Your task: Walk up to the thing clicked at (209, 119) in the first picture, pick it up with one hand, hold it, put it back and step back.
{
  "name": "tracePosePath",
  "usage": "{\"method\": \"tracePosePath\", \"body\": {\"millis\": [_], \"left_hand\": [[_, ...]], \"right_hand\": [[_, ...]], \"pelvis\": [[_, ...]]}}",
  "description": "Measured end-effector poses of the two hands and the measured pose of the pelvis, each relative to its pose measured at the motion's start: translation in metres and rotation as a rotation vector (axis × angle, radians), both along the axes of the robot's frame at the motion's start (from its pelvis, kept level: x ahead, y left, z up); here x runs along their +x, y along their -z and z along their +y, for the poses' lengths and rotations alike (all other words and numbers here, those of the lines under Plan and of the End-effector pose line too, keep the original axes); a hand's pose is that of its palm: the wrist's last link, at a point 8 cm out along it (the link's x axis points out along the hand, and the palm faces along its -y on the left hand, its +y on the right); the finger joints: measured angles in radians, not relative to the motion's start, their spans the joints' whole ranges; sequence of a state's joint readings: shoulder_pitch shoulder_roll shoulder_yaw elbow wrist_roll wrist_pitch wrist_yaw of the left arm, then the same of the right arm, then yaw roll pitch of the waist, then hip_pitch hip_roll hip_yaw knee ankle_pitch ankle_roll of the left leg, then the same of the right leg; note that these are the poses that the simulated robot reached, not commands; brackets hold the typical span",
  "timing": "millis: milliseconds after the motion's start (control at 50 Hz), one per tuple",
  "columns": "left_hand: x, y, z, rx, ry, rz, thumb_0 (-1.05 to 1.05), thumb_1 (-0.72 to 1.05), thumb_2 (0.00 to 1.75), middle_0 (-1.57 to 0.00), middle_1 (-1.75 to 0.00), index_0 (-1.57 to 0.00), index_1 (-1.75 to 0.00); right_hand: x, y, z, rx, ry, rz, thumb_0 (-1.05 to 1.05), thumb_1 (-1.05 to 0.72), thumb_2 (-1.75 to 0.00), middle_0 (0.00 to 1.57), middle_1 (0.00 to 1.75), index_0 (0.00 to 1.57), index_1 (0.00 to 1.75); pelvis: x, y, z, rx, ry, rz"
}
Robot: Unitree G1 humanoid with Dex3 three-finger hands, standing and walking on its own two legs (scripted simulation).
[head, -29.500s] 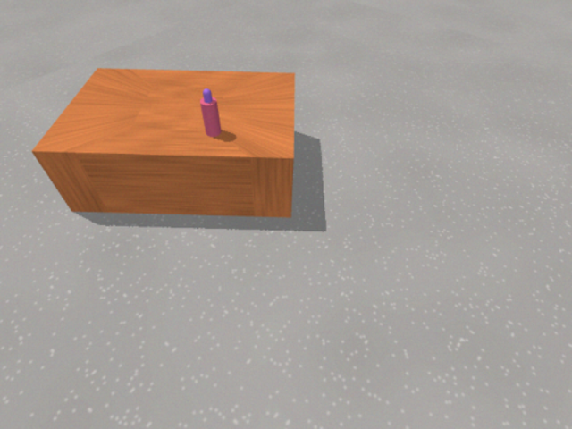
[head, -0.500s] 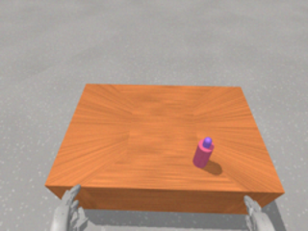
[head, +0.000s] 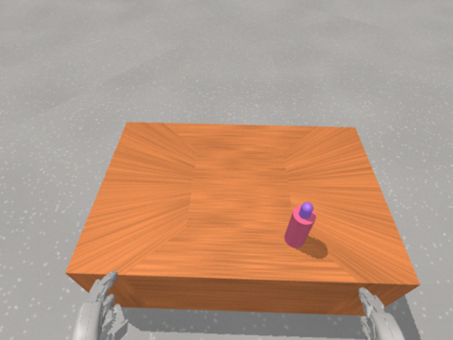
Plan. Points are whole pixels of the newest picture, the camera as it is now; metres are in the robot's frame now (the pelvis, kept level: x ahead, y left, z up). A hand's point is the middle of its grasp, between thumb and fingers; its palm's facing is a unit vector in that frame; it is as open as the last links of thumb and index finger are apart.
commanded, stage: home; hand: right
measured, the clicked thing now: (300, 223) +0.50 -0.20 -0.25
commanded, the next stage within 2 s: stand in 0.28 s
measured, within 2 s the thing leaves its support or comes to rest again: neither
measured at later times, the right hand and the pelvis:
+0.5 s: hand out of the picture +0.14 -0.22 -0.09, palm faces -0.01 +0.95 -0.32, open 16.9 cm; pelvis -0.02 +0.00 +0.02, yaw +0 degrees
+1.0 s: hand out of the picture +0.03 -0.25 -0.10, palm faces -0.02 +0.94 -0.35, open 7.7 cm; pelvis -0.02 -0.01 +0.06, yaw +1 degrees
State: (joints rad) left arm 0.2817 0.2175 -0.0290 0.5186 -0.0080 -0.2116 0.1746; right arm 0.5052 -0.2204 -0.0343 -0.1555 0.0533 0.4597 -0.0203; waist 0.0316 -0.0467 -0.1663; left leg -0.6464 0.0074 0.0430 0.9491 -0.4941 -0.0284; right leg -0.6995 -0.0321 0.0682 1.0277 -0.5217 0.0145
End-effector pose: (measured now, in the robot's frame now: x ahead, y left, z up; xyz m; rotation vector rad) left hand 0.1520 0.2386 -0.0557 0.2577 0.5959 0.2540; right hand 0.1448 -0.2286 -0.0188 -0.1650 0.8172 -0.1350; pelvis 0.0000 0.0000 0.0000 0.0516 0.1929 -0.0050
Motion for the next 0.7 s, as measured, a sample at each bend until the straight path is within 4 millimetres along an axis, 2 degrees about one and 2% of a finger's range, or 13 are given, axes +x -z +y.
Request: {"method": "tracePosePath", "body": {"millis": [340, 400, 460, 560, 700], "left_hand": [[-0.007, 0.000, 0.000, -0.002, -0.004, -0.002, 0.01, 0.90, 0.90, -0.21, -0.30, -0.21, -0.30], [-0.012, 0.010, 0.004, 0.043, 0.096, 0.145, 0.01, 0.90, 0.90, -0.21, -0.30, -0.21, -0.30], [-0.024, 0.015, 0.014, 0.046, 0.126, 0.291, 0.01, 0.90, 0.90, -0.21, -0.30, -0.21, -0.31], [-0.052, 0.009, 0.033, 0.044, 0.073, 0.411, 0.01, 0.90, 0.90, -0.21, -0.30, -0.21, -0.30], [-0.092, 0.005, 0.042, 0.035, -0.012, 0.540, 0.01, 0.90, 0.90, -0.21, -0.30, -0.21, -0.30]], "right_hand": [[-0.005, 0.000, 0.000, 0.000, 0.001, -0.004, -0.01, 0.57, -0.03, 0.05, 0.04, 0.06, 0.05], [-0.001, 0.014, -0.008, -0.072, -0.051, -0.049, -0.01, 0.57, -0.03, 0.06, 0.04, 0.06, 0.05], [-0.007, 0.029, -0.023, -0.119, -0.074, -0.019, -0.01, 0.53, -0.06, 0.08, 0.07, 0.08, 0.07], [-0.033, 0.044, -0.048, -0.132, -0.033, 0.097, -0.01, 0.35, -0.24, 0.14, 0.17, 0.14, 0.18], [-0.074, 0.052, -0.066, -0.133, 0.008, 0.258, 0.00, -0.09, -0.62, 0.19, 0.26, 0.19, 0.27]], "pelvis": [[-0.005, 0.000, 0.000, 0.000, 0.000, -0.011], [-0.011, -0.006, 0.000, -0.015, -0.003, -0.081], [-0.015, -0.014, 0.000, -0.033, -0.005, -0.124], [-0.016, -0.025, -0.005, -0.045, -0.006, -0.161], [-0.014, -0.041, -0.014, -0.043, -0.014, -0.200]]}}
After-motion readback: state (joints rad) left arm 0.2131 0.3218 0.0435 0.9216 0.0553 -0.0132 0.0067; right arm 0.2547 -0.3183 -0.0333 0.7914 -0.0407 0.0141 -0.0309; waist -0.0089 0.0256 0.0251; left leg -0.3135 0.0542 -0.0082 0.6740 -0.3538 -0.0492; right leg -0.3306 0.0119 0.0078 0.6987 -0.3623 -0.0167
